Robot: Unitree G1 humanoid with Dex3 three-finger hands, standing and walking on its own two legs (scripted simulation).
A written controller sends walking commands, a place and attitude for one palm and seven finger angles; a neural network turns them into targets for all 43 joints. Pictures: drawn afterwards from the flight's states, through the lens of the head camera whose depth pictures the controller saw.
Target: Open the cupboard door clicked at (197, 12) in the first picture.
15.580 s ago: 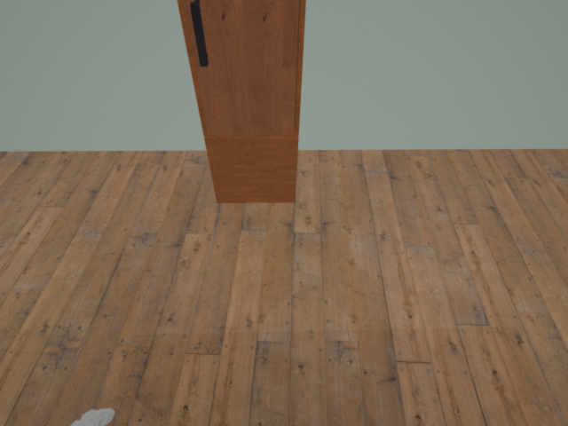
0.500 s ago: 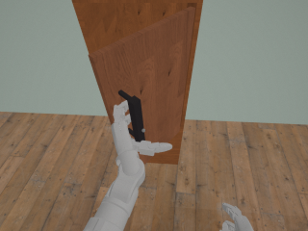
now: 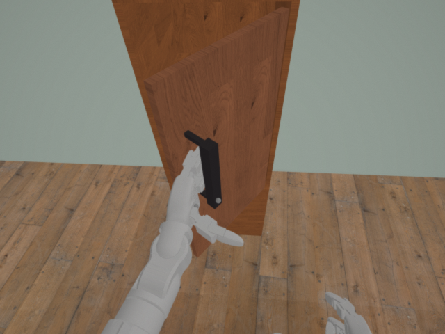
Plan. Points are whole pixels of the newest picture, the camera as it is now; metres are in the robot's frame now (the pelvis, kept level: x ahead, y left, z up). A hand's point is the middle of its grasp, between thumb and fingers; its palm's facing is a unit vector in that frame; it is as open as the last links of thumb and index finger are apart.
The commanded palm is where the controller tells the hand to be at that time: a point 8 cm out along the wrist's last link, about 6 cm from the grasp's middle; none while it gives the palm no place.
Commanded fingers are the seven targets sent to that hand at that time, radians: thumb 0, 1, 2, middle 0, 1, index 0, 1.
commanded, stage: slide the hand sideways off the handle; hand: left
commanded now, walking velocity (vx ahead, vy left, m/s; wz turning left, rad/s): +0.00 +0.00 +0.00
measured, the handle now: (203, 171) +0.40 +0.06 +0.08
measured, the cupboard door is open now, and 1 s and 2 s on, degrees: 53 53 53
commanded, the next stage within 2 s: draw the hand back to the body in 0.88 s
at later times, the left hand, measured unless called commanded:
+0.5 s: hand (196, 220) +0.29 +0.06 +0.07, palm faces -0.08 -1.00 -0.03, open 16.3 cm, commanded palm +0.26 +0.12 +0.07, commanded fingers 0.00 -0.50 0.30 -0.15 -0.30 -0.15 -0.30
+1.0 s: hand (173, 244) +0.25 +0.10 +0.07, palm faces -0.07 -1.00 -0.04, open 16.3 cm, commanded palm +0.22 +0.15 +0.08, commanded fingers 0.00 -0.50 0.30 -0.15 -0.30 -0.15 -0.30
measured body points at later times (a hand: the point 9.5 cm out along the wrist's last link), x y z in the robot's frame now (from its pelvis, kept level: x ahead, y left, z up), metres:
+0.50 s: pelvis +0.03 -0.01 +0.00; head +0.06 -0.03 +0.45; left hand +0.29 +0.12 +0.08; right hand +0.22 -0.22 -0.09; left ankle +0.00 +0.11 -0.71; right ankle +0.06 -0.11 -0.71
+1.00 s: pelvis +0.03 -0.01 -0.01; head +0.06 -0.03 +0.44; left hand +0.25 +0.15 +0.08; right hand +0.21 -0.23 -0.09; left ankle +0.00 +0.11 -0.71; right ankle +0.06 -0.11 -0.71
